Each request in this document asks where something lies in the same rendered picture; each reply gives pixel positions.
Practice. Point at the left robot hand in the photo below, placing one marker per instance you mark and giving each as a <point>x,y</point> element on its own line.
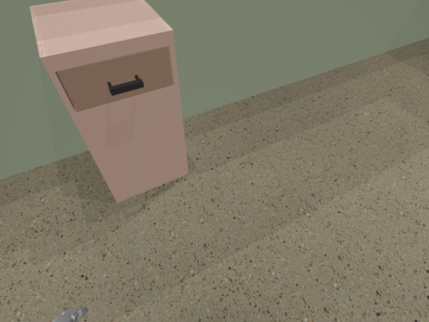
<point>72,315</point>

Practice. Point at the drawer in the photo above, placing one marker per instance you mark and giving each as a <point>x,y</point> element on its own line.
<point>87,85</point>

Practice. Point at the handle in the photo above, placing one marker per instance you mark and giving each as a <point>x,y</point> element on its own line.
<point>125,87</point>

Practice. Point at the cabinet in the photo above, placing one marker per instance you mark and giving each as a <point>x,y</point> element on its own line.
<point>137,143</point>

